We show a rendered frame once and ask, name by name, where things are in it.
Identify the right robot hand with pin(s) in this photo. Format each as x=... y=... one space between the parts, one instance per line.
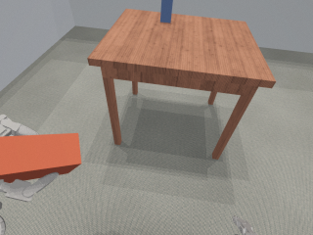
x=244 y=226

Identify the table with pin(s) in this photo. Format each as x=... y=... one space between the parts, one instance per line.
x=193 y=52

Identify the sponge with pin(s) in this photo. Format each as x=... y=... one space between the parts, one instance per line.
x=27 y=157

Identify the left robot hand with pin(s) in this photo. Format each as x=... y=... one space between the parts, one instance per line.
x=21 y=190

